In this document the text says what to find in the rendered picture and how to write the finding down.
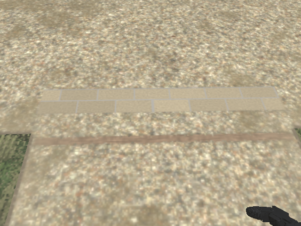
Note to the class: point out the robot right hand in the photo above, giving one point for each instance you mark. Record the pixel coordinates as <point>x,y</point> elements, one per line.
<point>274,215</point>

